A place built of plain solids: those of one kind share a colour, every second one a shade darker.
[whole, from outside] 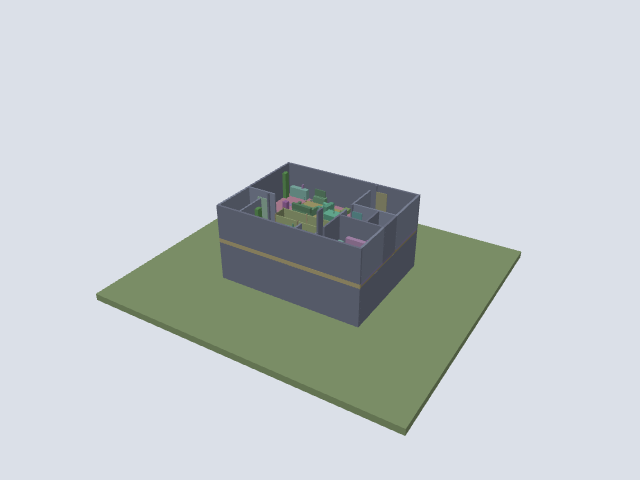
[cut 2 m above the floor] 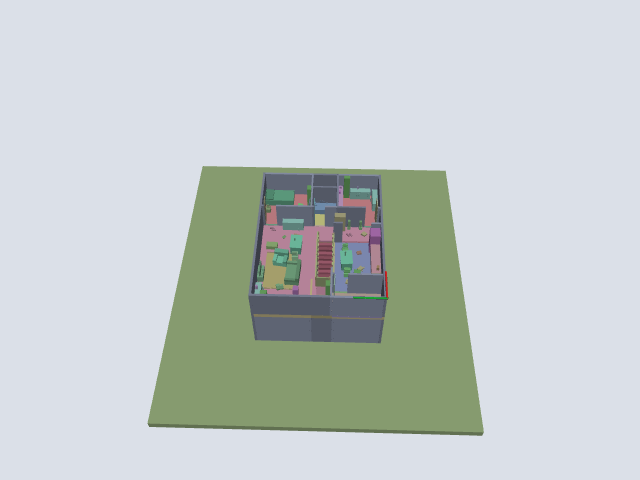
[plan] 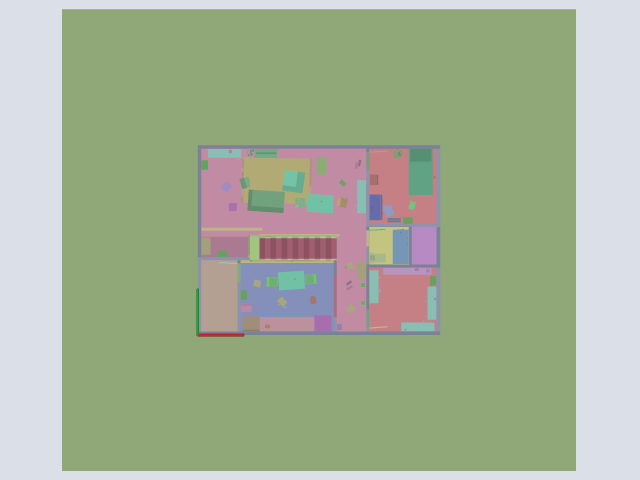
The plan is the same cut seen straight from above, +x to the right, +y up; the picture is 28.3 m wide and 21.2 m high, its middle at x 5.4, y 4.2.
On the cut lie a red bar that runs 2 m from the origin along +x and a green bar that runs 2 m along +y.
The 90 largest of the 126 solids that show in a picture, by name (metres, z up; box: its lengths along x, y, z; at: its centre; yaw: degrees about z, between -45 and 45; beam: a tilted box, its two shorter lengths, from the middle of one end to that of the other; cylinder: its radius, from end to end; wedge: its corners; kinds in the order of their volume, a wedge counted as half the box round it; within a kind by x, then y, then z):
{
 "under_1": {"box": [22.71, 20.39, 0.5], "at": [5.36, 4.2, -0.45]},
 "wall_1": {"box": [0.16, 3.02, 2.98], "at": [0.08, 1.67, 1.19]},
 "wall_2": {"box": [0.16, 3.15, 2.47], "at": [0.08, 1.74, 4.22]},
 "wall_3": {"box": [0.16, 1.3, 2.98], "at": [0.08, 3.96, 1.19]},
 "wall_4": {"box": [0.16, 4.79, 2.47], "at": [0.08, 5.83, 4.22]},
 "wall_5": {"box": [0.16, 3.49, 2.98], "at": [0.08, 6.49, 1.19]},
 "wall_6": {"box": [2.31, 0.13, 2.47], "at": [1.16, 3.38, 4.22]},
 "wall_7": {"box": [2.86, 0.13, 2.98], "at": [1.43, 4.67, 1.19]},
 "wall_8": {"box": [0.13, 2.18, 2.47], "at": [1.82, 1.25, 4.22]},
 "wall_9": {"box": [6.27, 0.13, 2.98], "at": [3.13, 3.25, 1.19]},
 "wall_10": {"box": [10.71, 0.16, 5.75], "at": [5.36, 0.08, 2.58]},
 "wall_11": {"box": [10.71, 0.16, 5.75], "at": [5.36, 8.31, 2.58]},
 "wall_12": {"box": [0.13, 0.63, 2.47], "at": [6.08, 0.47, 4.22]},
 "wall_13": {"box": [0.13, 0.62, 2.47], "at": [6.08, 3.0, 4.22]},
 "wall_14": {"box": [0.13, 1.86, 2.47], "at": [7.5, 2.06, 4.22]},
 "wall_15": {"box": [0.13, 0.8, 2.47], "at": [7.5, 3.52, 4.22]},
 "wall_16": {"box": [0.13, 2.35, 2.47], "at": [7.5, 6.08, 4.22]},
 "wall_17": {"box": [3.27, 0.13, 2.47], "at": [9.07, 3.06, 4.22]},
 "wall_18": {"box": [3.27, 0.13, 2.47], "at": [9.07, 4.84, 4.22]},
 "wall_19": {"box": [0.13, 1.66, 2.47], "at": [9.38, 3.95, 4.22]},
 "wall_20": {"box": [0.16, 2.83, 2.47], "at": [10.63, 1.57, 4.22]},
 "wall_21": {"box": [0.16, 1.66, 2.47], "at": [10.63, 3.95, 4.22]},
 "wall_22": {"box": [0.16, 8.07, 2.98], "at": [10.63, 4.2, 1.19]},
 "wall_23": {"box": [0.16, 3.32, 2.47], "at": [10.63, 6.57, 4.22]},
 "stair_1": {"box": [3.41, 1.03, 0.5], "at": [4.43, 3.83, -0.05]},
 "stair_2": {"box": [3.17, 1.03, 0.7], "at": [4.56, 3.83, 0.05]},
 "stair_3": {"box": [2.92, 1.03, 0.9], "at": [4.68, 3.83, 0.15]},
 "stair_4": {"box": [2.68, 1.03, 1.09], "at": [4.8, 3.83, 0.25]},
 "stair_5": {"box": [2.44, 1.03, 1.29], "at": [4.92, 3.83, 0.35]},
 "stair_6": {"box": [2.19, 1.03, 1.49], "at": [5.04, 3.83, 0.45]},
 "stair_7": {"box": [1.95, 1.03, 1.69], "at": [5.17, 3.83, 0.55]},
 "stair_8": {"box": [1.71, 1.03, 1.89], "at": [5.29, 3.83, 0.64]},
 "stair_9": {"box": [1.46, 1.03, 2.09], "at": [5.41, 3.83, 0.74]},
 "stair_10": {"box": [1.22, 1.03, 2.29], "at": [5.53, 3.83, 0.84]},
 "stair_11": {"box": [0.97, 1.03, 2.49], "at": [5.65, 3.83, 0.94]},
 "stair_12": {"box": [0.73, 1.03, 2.68], "at": [5.77, 3.83, 1.04]},
 "stair_13": {"box": [0.49, 1.03, 2.88], "at": [5.9, 3.83, 1.14]},
 "stair_14": {"box": [0.24, 1.03, 3.08], "at": [6.02, 3.83, 1.24]},
 "floor_shut_1": {"box": [10.39, 3.02, 0.5], "at": [5.36, 1.67, -0.25]},
 "upper_floor_living_1": {"box": [2.15, 0.9, 0.16], "at": [1.24, 3.89, 2.9]},
 "upper_floor_living_2": {"box": [7.28, 3.89, 0.16], "at": [3.8, 6.29, 2.9]},
 "upper_floor_living_3": {"box": [1.3, 4.18, 0.16], "at": [6.79, 2.25, 2.9]},
 "upper_floor_bedroom_1": {"box": [2.98, 2.83, 0.16], "at": [9.06, 1.57, 2.9]},
 "upper_floor_bedroom_2": {"box": [2.98, 3.32, 0.16], "at": [9.06, 6.57, 2.9]},
 "cube_shelf_1": {"box": [1.46, 0.39, 0.76], "at": [1.19, 8.02, 3.36]},
 "cube_shelf_2": {"box": [0.39, 1.46, 0.76], "at": [7.24, 6.11, 3.36]},
 "cube_shelf_3": {"box": [0.39, 1.46, 0.76], "at": [7.79, 2.14, 3.36]},
 "cube_shelf_4": {"box": [1.46, 0.39, 0.76], "at": [9.72, 0.36, 3.36]},
 "cube_shelf_5": {"box": [0.39, 1.46, 0.76], "at": [10.35, 1.41, 3.36]},
 "upper_floor_kitchen_1": {"box": [4.12, 3.15, 0.16], "at": [3.95, 1.74, 2.9]},
 "wall_band_1": {"box": [0.16, 3.02, 0.31], "at": [0.08, 1.67, 2.83]},
 "wall_band_2": {"box": [0.16, 3.49, 0.31], "at": [0.08, 6.49, 2.83]},
 "wall_band_3": {"box": [2.86, 0.13, 0.31], "at": [1.43, 4.67, 2.83]},
 "wall_band_4": {"box": [6.27, 0.13, 0.31], "at": [3.13, 3.25, 2.83]},
 "wall_band_5": {"box": [3.54, 0.13, 0.31], "at": [4.5, 4.41, 2.83]},
 "wall_band_6": {"box": [10.71, 0.16, 0.31], "at": [5.36, 0.08, 2.83]},
 "wall_band_7": {"box": [0.16, 8.07, 0.31], "at": [10.63, 4.2, 2.83]},
 "floor_vestibule_1": {"box": [2.57, 1.3, 0.5], "at": [1.44, 3.96, -0.25]},
 "billy_1": {"box": [0.28, 0.42, 2.02], "at": [0.31, 7.51, 3.99]},
 "billy_2": {"box": [0.42, 0.28, 2.02], "at": [1.08, 3.59, 3.99]},
 "billy_3": {"box": [0.28, 0.42, 2.02], "at": [2.04, 1.77, 3.99]},
 "billy_4": {"box": [0.42, 0.28, 2.02], "at": [9.29, 5.06, 3.99]},
 "billy_5": {"box": [0.28, 0.42, 2.02], "at": [10.4, 2.4, 3.99]},
 "kitchen_table_1": {"box": [1.06, 0.71, 0.72], "at": [4.14, 2.41, 3.34], "yaw": 3.9},
 "kitchen_table_2": {"box": [1.06, 0.71, 0.72], "at": [5.41, 5.81, 3.34], "yaw": -3.0},
 "child_bed_1": {"box": [1.06, 2.06, 0.4], "at": [9.85, 7.22, 3.36]},
 "child_bed_2": {"box": [0.96, 0.55, 0.2], "at": [9.85, 7.92, 3.56]},
 "fridge_1": {"box": [0.75, 0.7, 1.72], "at": [5.53, 0.52, 3.84]},
 "flat_shelf_1": {"box": [0.39, 0.76, 1.46], "at": [0.36, 3.93, 3.71]},
 "flat_shelf_2": {"box": [0.39, 0.76, 1.46], "at": [7.24, 2.86, 3.71]},
 "upper_floor_laundry_1": {"box": [1.6, 3.15, 0.16], "at": [0.96, 1.74, 2.9]},
 "bookcase_1": {"box": [2.14, 0.31, 1.15], "at": [9.26, 2.82, 3.56]},
 "sofa_1": {"box": [1.6, 0.23, 0.39], "at": [3.0, 5.55, 3.63], "yaw": -3.8},
 "sofa_2": {"box": [1.6, 0.93, 0.34], "at": [3.02, 5.91, 3.26], "yaw": -3.8},
 "chest_drawers_1": {"box": [0.5, 1.14, 1.0], "at": [7.83, 5.64, 3.48]},
 "stair_guard_1": {"box": [3.7, 0.08, 0.95], "at": [4.16, 3.27, 3.46]},
 "stair_guard_2": {"box": [3.83, 0.08, 0.95], "at": [4.22, 4.38, 3.46]},
 "bathtub_1": {"box": [0.7, 1.52, 0.44], "at": [8.96, 3.9, 3.2]},
 "upper_floor_bath_1": {"box": [1.75, 1.66, 0.16], "at": [8.45, 3.95, 2.9]},
 "range_cooker_1": {"box": [0.76, 0.65, 0.94], "at": [2.36, 0.49, 3.45]},
 "rug_1": {"box": [2.9, 2.0, 0.08], "at": [3.48, 6.82, 2.95], "yaw": -1.3},
 "armchair_club_1": {"box": [0.9, 0.92, 0.35], "at": [4.23, 6.78, 3.23], "yaw": -7.9},
 "armchair_club_2": {"box": [0.33, 0.92, 0.38], "at": [4.52, 6.74, 3.59], "yaw": -7.9},
 "upper_floor_closet_1": {"box": [1.1, 1.66, 0.16], "at": [10.0, 3.95, 2.9]},
 "tv_board_1": {"box": [1.0, 0.4, 0.48], "at": [3.02, 8.02, 3.22]},
 "wall_foot_1": {"box": [0.16, 3.15, 0.17], "at": [0.08, 1.74, 2.91]},
 "wall_foot_2": {"box": [0.16, 3.32, 0.17], "at": [10.63, 6.57, 2.91]},
 "hamper_1": {"box": [0.36, 0.46, 0.65], "at": [7.77, 6.86, 3.3]},
 "trunk_1": {"box": [0.43, 0.76, 0.31], "at": [5.47, 7.47, 3.14], "yaw": -1.8},
 "bar_stool_1": {"box": [0.35, 0.35, 0.74], "at": [1.55, 5.66, 3.35], "yaw": -0.3}
}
